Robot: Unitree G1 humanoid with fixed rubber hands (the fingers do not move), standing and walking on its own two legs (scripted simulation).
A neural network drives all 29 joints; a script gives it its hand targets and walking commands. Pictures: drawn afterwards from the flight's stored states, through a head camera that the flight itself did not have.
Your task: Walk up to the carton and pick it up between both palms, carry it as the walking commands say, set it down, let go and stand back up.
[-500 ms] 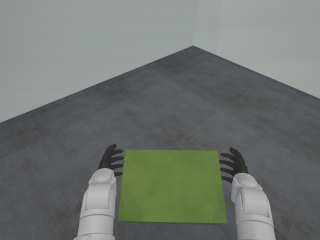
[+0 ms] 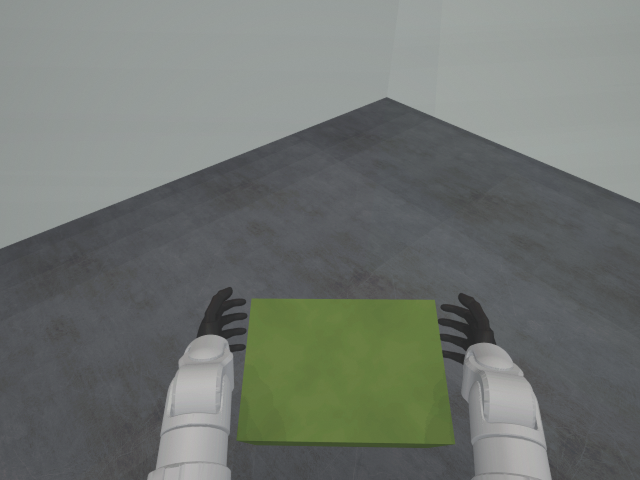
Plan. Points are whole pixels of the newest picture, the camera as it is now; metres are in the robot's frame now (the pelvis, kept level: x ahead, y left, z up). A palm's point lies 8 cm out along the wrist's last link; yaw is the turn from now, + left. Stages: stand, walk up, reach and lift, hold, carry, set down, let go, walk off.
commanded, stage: carry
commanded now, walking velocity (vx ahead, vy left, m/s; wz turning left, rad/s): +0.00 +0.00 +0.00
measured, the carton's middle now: (341, 375) +0.30 -0.01 -0.06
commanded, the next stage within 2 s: hold in 0.88 s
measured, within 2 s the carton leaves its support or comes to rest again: neither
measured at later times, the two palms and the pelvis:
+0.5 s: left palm (209, 335) +0.30 +0.18 +0.03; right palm (466, 344) +0.30 -0.16 +0.03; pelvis +0.02 +0.00 +0.00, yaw +0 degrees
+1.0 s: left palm (219, 336) +0.29 +0.16 +0.04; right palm (486, 348) +0.28 -0.18 +0.05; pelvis +0.01 -0.01 +0.01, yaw +1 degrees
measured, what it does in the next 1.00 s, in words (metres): stands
